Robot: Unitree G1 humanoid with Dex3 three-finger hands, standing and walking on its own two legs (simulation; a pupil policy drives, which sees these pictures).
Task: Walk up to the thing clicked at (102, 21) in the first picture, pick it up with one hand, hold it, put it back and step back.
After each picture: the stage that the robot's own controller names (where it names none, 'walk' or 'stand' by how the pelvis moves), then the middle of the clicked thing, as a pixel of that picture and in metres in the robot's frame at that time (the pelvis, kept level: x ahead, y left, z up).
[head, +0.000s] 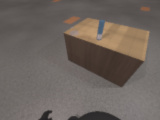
stand; (100, 30) +1.09 -0.06 +0.00
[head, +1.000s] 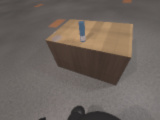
walk; (82, 32) +0.97 +0.20 +0.01
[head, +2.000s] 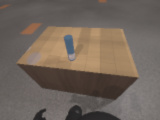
walk; (70, 49) +0.58 +0.24 +0.03
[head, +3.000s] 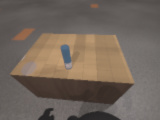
stand; (67, 58) +0.53 +0.24 -0.01
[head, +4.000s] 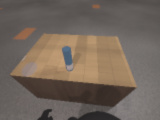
stand; (68, 59) +0.51 +0.22 -0.01
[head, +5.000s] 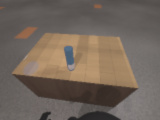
stand; (70, 59) +0.51 +0.21 -0.01
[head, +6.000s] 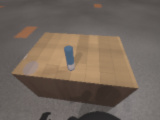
stand; (70, 59) +0.51 +0.21 -0.01
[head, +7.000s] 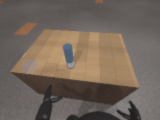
rise first; (69, 57) +0.51 +0.22 +0.00
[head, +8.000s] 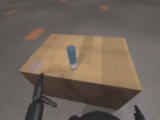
go down; (72, 59) +0.52 +0.22 +0.00
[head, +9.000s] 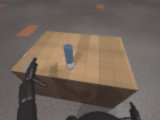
go down; (69, 58) +0.52 +0.21 +0.00
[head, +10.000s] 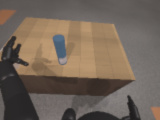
go down; (61, 51) +0.50 +0.21 +0.04
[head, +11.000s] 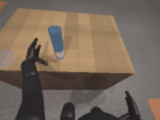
close in; (57, 45) +0.52 +0.21 +0.06
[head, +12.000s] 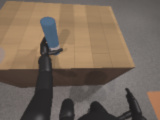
close; (52, 39) +0.52 +0.22 +0.09
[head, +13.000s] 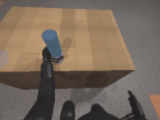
lift; (55, 49) +0.46 +0.21 +0.08
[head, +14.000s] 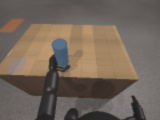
lift; (62, 58) +0.38 +0.18 +0.13
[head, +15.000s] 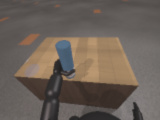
hold; (67, 62) +0.33 +0.16 +0.19
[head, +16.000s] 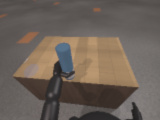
hold; (66, 64) +0.33 +0.16 +0.17
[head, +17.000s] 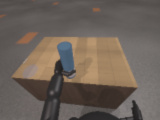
crouch; (68, 63) +0.34 +0.15 +0.17
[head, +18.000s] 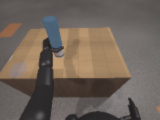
crouch; (55, 40) +0.49 +0.21 +0.20
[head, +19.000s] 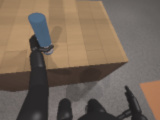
lower; (43, 38) +0.53 +0.22 +0.10
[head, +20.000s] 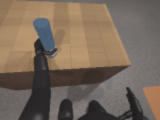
lower; (48, 41) +0.51 +0.22 +0.09
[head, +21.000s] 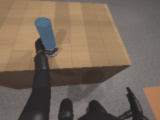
lower; (48, 41) +0.51 +0.22 +0.09
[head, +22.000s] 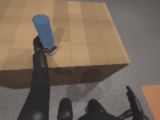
lower; (47, 39) +0.52 +0.22 +0.10
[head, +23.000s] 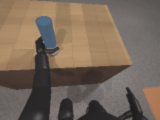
open; (49, 40) +0.52 +0.22 +0.10
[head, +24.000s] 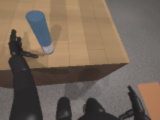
rise; (43, 37) +0.51 +0.23 +0.10
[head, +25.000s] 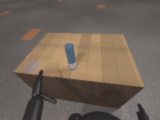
sink last; (71, 58) +0.50 +0.21 +0.04
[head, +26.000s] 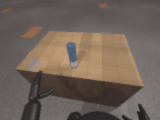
stand; (72, 56) +0.52 +0.21 +0.03
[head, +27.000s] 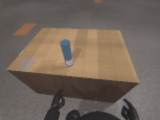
stand; (67, 54) +0.51 +0.23 +0.04
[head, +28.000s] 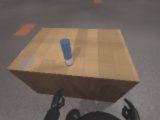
stand; (67, 53) +0.52 +0.23 +0.05
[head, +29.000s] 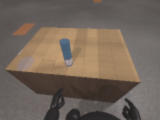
stand; (67, 54) +0.51 +0.23 +0.05
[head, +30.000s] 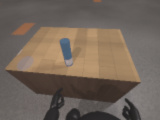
stand; (67, 53) +0.51 +0.22 +0.06
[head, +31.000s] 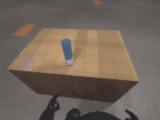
stand; (68, 54) +0.52 +0.22 +0.05
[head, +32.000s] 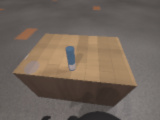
walk; (71, 59) +0.52 +0.20 +0.00
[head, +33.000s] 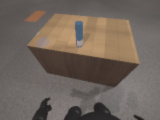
walk; (79, 35) +0.73 +0.15 +0.02
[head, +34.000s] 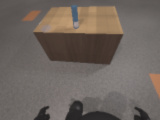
walk; (75, 17) +1.06 +0.28 +0.03
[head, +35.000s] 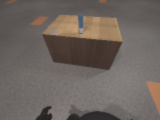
stand; (80, 24) +1.15 +0.22 +0.00
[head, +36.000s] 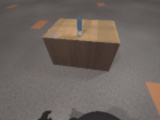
stand; (79, 27) +1.16 +0.22 -0.01
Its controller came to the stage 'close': yes
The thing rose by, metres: 0.20
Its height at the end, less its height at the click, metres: +0.00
